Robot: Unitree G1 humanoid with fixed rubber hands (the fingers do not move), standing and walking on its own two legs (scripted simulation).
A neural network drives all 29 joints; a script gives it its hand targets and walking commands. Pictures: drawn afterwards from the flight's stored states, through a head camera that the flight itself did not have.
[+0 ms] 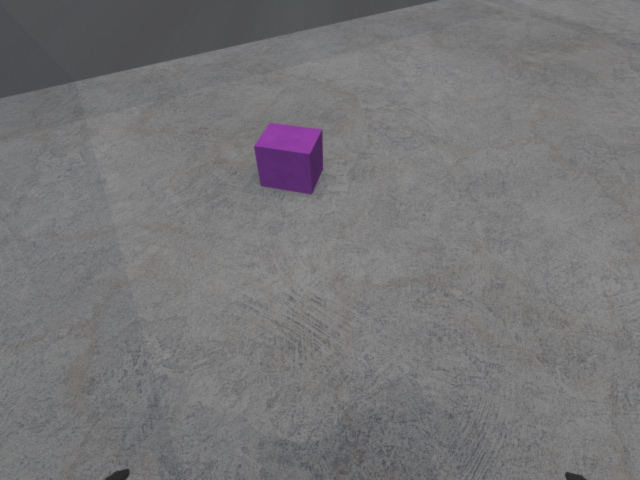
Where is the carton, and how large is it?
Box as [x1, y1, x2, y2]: [254, 123, 322, 193]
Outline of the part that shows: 269,123 254,145 261,185 311,193 322,169 321,129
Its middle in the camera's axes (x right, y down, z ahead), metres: -0.15 -0.38 +1.92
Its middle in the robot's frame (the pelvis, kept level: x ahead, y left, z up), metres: +1.65 +0.21 -0.66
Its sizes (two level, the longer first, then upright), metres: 0.271 0.211 0.238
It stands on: the floor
